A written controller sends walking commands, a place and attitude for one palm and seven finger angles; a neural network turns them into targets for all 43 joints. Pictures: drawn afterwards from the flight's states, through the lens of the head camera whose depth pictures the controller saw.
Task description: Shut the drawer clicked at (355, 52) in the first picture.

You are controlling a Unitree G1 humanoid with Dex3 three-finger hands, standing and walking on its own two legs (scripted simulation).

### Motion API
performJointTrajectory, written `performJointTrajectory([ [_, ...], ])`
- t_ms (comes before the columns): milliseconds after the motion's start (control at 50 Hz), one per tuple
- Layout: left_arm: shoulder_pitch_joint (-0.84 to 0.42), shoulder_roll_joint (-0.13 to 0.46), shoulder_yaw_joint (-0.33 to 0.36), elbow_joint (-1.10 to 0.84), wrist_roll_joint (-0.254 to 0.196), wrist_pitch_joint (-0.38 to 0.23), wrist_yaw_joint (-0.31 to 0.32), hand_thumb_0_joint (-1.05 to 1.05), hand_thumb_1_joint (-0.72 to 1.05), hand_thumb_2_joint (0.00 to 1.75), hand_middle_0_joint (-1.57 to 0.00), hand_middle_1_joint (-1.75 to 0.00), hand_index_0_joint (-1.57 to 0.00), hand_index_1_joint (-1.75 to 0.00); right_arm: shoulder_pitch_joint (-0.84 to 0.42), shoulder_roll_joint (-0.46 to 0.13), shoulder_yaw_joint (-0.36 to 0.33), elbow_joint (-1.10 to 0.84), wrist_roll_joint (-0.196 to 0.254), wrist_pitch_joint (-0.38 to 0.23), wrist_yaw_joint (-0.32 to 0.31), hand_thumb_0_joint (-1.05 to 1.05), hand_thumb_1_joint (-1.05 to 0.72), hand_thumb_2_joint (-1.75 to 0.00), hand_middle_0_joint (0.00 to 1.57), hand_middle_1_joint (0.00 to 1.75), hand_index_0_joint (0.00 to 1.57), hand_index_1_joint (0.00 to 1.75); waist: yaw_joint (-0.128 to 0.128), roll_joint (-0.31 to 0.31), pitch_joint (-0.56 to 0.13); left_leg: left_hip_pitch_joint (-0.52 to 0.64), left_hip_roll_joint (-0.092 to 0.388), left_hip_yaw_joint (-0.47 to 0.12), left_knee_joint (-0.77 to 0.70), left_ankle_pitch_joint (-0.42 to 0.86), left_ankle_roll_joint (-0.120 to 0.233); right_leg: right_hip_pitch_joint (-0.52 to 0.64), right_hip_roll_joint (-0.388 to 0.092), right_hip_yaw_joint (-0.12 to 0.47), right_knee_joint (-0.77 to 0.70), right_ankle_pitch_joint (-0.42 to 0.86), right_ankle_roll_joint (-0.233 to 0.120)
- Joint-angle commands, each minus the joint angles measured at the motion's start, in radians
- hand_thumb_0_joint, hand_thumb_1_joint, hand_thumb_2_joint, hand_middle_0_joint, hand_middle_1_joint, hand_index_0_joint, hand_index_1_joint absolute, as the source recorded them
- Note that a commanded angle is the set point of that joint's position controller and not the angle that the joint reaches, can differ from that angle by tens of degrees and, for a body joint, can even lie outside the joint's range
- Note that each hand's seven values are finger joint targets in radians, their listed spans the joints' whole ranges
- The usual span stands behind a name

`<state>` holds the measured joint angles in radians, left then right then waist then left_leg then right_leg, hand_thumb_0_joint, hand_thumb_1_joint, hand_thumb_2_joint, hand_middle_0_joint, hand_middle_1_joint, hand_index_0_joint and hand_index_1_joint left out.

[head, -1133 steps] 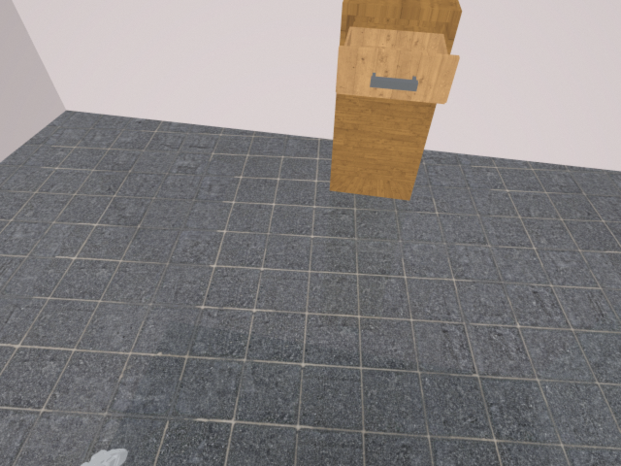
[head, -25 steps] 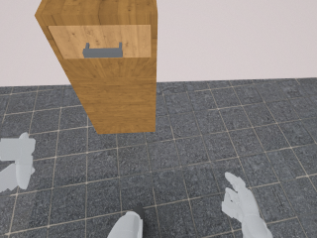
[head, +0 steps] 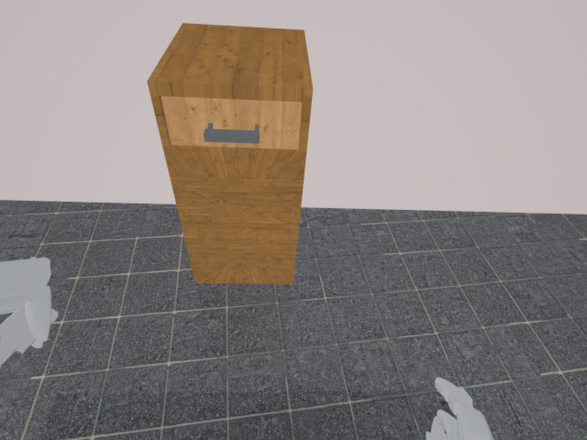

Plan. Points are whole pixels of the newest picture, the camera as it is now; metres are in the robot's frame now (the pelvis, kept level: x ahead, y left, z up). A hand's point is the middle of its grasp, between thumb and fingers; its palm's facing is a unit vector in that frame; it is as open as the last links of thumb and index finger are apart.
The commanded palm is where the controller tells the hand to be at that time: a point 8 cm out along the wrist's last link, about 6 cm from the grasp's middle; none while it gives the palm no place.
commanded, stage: stop stepping back and stand still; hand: left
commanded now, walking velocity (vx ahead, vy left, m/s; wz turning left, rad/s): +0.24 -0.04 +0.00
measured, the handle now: (232, 131) +0.85 +0.20 -0.03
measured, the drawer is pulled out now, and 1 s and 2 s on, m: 0.00 0.00 0.00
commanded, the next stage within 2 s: let the arm hang, fingers relaxed in 1.18 s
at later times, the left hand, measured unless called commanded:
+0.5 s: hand (48, 353) +0.15 +0.22 +0.18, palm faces +0.37 -0.79 -0.49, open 3.2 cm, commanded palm +0.10 +0.26 +0.18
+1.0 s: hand (70, 333) +0.18 +0.23 +0.15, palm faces +0.34 -0.82 -0.46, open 3.2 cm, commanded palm +0.12 +0.27 +0.18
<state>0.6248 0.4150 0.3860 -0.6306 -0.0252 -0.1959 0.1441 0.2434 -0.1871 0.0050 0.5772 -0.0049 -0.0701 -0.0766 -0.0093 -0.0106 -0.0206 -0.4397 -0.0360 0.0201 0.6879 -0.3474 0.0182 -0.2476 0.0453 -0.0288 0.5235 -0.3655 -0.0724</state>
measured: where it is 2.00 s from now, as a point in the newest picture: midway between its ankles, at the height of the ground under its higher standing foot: outside the picture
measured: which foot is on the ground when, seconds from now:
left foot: up 0.00-0.10, down 0.12-1.00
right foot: down 0.00-0.12, up 0.14-0.36, down 0.38-1.00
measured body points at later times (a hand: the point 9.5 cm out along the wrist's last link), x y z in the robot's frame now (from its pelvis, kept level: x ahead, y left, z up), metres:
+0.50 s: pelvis -0.04 -0.01 -0.01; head -0.05 +0.00 +0.44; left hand +0.12 +0.26 +0.21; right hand +0.07 -0.27 -0.11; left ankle +0.00 +0.11 -0.70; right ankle -0.04 -0.13 -0.74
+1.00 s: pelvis -0.02 -0.01 +0.00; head +0.00 +0.00 +0.45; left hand +0.16 +0.27 +0.18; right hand +0.15 -0.23 -0.08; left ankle +0.01 +0.11 -0.74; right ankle -0.04 -0.13 -0.74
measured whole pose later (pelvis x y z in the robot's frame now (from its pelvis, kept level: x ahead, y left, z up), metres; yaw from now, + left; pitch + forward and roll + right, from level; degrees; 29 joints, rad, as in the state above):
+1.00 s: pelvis -0.02 -0.01 +0.00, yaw -2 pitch -1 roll -1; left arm 0.61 0.36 0.36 -0.54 -0.02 -0.21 0.14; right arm 0.18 -0.18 0.01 0.62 0.00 -0.11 -0.08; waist 0.01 0.00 0.05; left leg -0.26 0.03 0.03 0.50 -0.23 0.00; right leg -0.18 -0.03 -0.05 0.48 -0.28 0.02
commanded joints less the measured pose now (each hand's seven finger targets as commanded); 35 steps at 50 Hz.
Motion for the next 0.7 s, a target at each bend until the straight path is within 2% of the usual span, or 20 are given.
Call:
performJointTrajectory([
  [0,-0.133,0.124,0.080,-0.118,-0.017,-0.047,0.011,0.00,0.90,0.90,-1.40,-1.60,-1.40,-1.60,-0.076,-0.140,-0.055,-0.101,0.000,-0.030,-0.001,0.00,-0.90,-0.90,0.20,0.30,0.20,0.30,-0.029,-0.161,0.012,0.172,0.109,-0.073,0.339,-0.045,0.006,-0.404,-0.335,0.280,-0.218,-0.302,-0.119],
  [60,-0.223,0.079,0.021,-0.038,-0.008,-0.029,0.023,0.00,0.90,0.90,-1.40,-1.60,-1.40,-1.60,-0.087,-0.137,-0.021,-0.091,-0.001,-0.048,-0.021,0.00,-0.90,-0.90,0.20,0.30,0.20,0.30,-0.044,0.029,0.128,0.244,0.113,-0.094,-0.082,-0.240,0.036,-0.572,-0.174,0.082,0.020,-0.467,-0.016],
  [80,-0.283,0.054,-0.002,-0.091,-0.004,-0.036,0.023,0.00,0.90,0.90,-1.40,-1.60,-1.40,-1.60,-0.088,-0.171,-0.021,-0.096,-0.002,-0.068,-0.026,0.00,-0.90,-0.90,0.20,0.30,0.20,0.30,-0.050,0.342,0.164,0.124,0.237,-0.403,-0.428,-0.600,0.076,-0.530,-0.026,-0.013,0.386,-0.364,0.032],
  [100,-0.326,0.084,0.027,-0.130,0.017,-0.052,0.034,0.00,0.90,0.90,-1.40,-1.60,-1.40,-1.60,-0.079,-0.167,-0.017,-0.116,0.004,-0.091,-0.017,0.00,-0.90,-0.90,0.20,0.30,0.20,0.30,-0.053,0.514,0.200,-0.039,0.401,-0.708,-0.649,-0.768,0.147,-0.483,0.036,-0.012,0.751,-0.225,0.063],
  [120,-0.369,0.139,0.056,-0.182,0.039,-0.084,0.029,0.00,0.90,0.90,-1.40,-1.60,-1.40,-1.60,-0.086,-0.141,-0.023,-0.143,0.001,-0.100,-0.009,0.00,-0.90,-0.90,0.20,0.30,0.20,0.30,-0.034,0.364,0.231,-0.074,0.421,-0.746,-0.630,-0.598,0.203,-0.498,-0.025,0.079,0.874,-0.115,0.064],
  [140,-0.282,0.183,0.111,-0.138,0.042,-0.104,0.025,0.00,0.90,0.90,-1.40,-1.60,-1.40,-1.60,-0.091,-0.137,-0.040,-0.112,-0.009,-0.107,0.001,0.00,-0.90,-0.90,0.20,0.30,0.20,0.30,-0.002,0.181,0.098,0.014,0.387,-0.646,-0.555,-0.475,0.206,-0.452,-0.047,0.071,0.901,-0.086,0.061],
  [180,-0.161,0.173,0.109,-0.264,0.026,-0.094,0.031,0.00,0.90,0.90,-1.40,-1.60,-1.40,-1.60,-0.104,-0.121,-0.039,-0.108,-0.006,-0.122,0.025,0.00,-0.90,-0.90,0.20,0.30,0.20,0.30,0.001,0.129,0.012,0.085,0.342,-0.527,-0.477,-0.342,0.201,-0.397,-0.084,0.069,0.743,-0.081,0.060],
  [280,0.078,0.144,0.108,-0.297,0.002,-0.085,0.040,0.00,0.90,0.90,-1.40,-1.60,-1.40,-1.60,-0.111,-0.113,-0.025,-0.104,-0.022,-0.109,0.028,0.00,-0.90,-0.90,0.20,0.30,0.20,0.30,0.010,0.350,-0.049,-0.126,0.215,-0.168,-0.432,-0.301,0.072,0.162,-0.002,-0.112,0.150,-0.134,0.034],
  [300,0.085,0.146,0.120,-0.246,0.009,-0.076,0.042,0.00,0.90,0.90,-1.40,-1.60,-1.40,-1.60,-0.120,-0.114,-0.029,-0.108,-0.022,-0.095,0.023,0.00,-0.90,-0.90,0.20,0.30,0.20,0.30,0.022,0.304,-0.044,-0.222,0.191,-0.129,-0.331,-0.320,0.050,0.274,-0.007,-0.091,0.052,-0.155,0.022],
  [320,0.112,0.126,0.113,-0.167,0.012,-0.062,0.038,0.00,0.90,0.90,-1.40,-1.60,-1.40,-1.60,-0.093,-0.110,-0.034,-0.097,-0.017,-0.080,0.018,0.00,-0.90,-0.90,0.20,0.30,0.20,0.30,0.024,0.131,-0.005,-0.262,0.108,-0.054,-0.128,-0.274,0.026,0.270,-0.058,-0.025,-0.090,-0.167,-0.001],
  [340,0.063,0.143,0.124,-0.152,0.004,-0.054,0.033,0.00,0.90,0.90,-1.40,-1.60,-1.40,-1.60,-0.105,-0.100,-0.045,-0.098,-0.003,-0.062,0.018,0.00,-0.90,-0.90,0.20,0.30,0.20,0.30,0.015,-0.158,0.015,-0.322,0.028,0.017,0.198,-0.192,0.002,0.205,-0.263,0.307,-0.273,-0.293,-0.079],
  [360,-0.005,0.187,0.163,-0.142,-0.015,-0.058,0.029,0.00,0.90,0.90,-1.40,-1.60,-1.40,-1.60,-0.107,-0.119,-0.059,-0.098,0.005,-0.063,0.005,0.00,-0.90,-0.90,0.20,0.30,0.20,0.30,0.002,-0.258,0.052,-0.336,0.029,-0.015,0.438,-0.106,-0.005,0.090,-0.426,0.540,-0.374,-0.198,-0.135],
  [380,-0.075,0.215,0.198,-0.147,-0.023,-0.085,0.024,0.00,0.90,0.90,-1.40,-1.60,-1.40,-1.60,-0.075,-0.129,-0.063,-0.062,-0.014,-0.070,0.001,0.00,-0.90,-0.90,0.20,0.30,0.20,0.30,-0.029,-0.184,0.045,-0.310,0.065,-0.024,0.500,-0.025,-0.017,0.080,-0.422,0.419,-0.329,0.106,-0.134],
  [400,-0.123,0.271,0.245,-0.150,-0.014,-0.105,0.026,0.00,0.90,0.90,-1.40,-1.60,-1.40,-1.60,-0.056,-0.115,-0.055,-0.043,-0.027,-0.081,0.012,0.00,-0.90,-0.90,0.20,0.30,0.20,0.30,-0.048,-0.238,-0.046,-0.210,0.122,-0.048,0.412,-0.008,-0.027,0.054,-0.421,0.388,-0.280,0.081,-0.141],
  [420,-0.147,0.197,0.188,-0.126,-0.006,-0.092,0.024,0.00,0.90,0.90,-1.40,-1.60,-1.40,-1.60,-0.069,-0.106,-0.055,-0.047,-0.009,-0.080,0.010,0.00,-0.90,-0.90,0.20,0.30,0.20,0.30,-0.042,-0.172,-0.087,-0.070,0.113,-0.040,0.299,-0.022,-0.009,-0.045,-0.377,0.328,-0.265,-0.163,-0.108],
  [500,-0.017,0.096,0.094,-0.083,-0.011,-0.089,0.027,0.00,0.90,0.90,-1.40,-1.60,-1.40,-1.60,-0.099,-0.103,-0.042,-0.047,0.003,-0.108,-0.020,0.00,-0.90,-0.90,0.20,0.30,0.20,0.30,-0.017,-0.034,0.007,0.236,0.061,0.067,-0.187,0.047,0.017,-0.149,-0.236,0.078,-0.130,-0.122,-0.025],
  [560,-0.082,0.100,0.068,-0.202,0.002,-0.117,0.023,0.00,0.90,0.90,-1.40,-1.60,-1.40,-1.60,-0.113,-0.155,-0.052,-0.085,0.004,-0.136,-0.017,0.00,-0.90,-0.90,0.20,0.30,0.20,0.30,0.003,0.168,0.004,0.232,0.259,-0.270,-0.340,0.214,0.103,-0.120,-0.088,-0.018,0.126,0.064,0.082],
  [580,-0.081,0.115,0.074,-0.204,0.005,-0.114,0.022,0.00,0.90,0.90,-1.40,-1.60,-1.40,-1.60,-0.110,-0.164,-0.056,-0.091,0.009,-0.140,-0.011,0.00,-0.90,-0.90,0.20,0.30,0.20,0.30,0.012,0.124,-0.009,0.236,0.269,-0.267,-0.327,0.346,0.105,-0.097,-0.063,-0.019,0.123,0.053,0.092],
  [640,-0.092,0.139,0.105,-0.202,0.021,-0.110,0.021,0.00,0.90,0.90,-1.40,-1.60,-1.40,-1.60,-0.117,-0.140,-0.044,-0.079,0.002,-0.142,-0.008,0.00,-0.90,-0.90,0.20,0.30,0.20,0.30,0.009,0.209,0.043,0.088,0.232,-0.170,-0.366,0.143,0.075,0.026,-0.077,-0.022,0.040,0.034,0.082],
  [680,-0.056,0.132,0.111,-0.171,0.015,-0.111,0.025,0.00,0.90,0.90,-1.40,-1.60,-1.40,-1.60,-0.109,-0.129,-0.046,-0.086,0.006,-0.138,0.000,0.00,-0.90,-0.90,0.20,0.30,0.20,0.30,0.008,0.086,0.029,0.094,0.141,-0.066,-0.255,0.101,0.035,0.052,-0.109,0.056,-0.104,0.137,0.062],
])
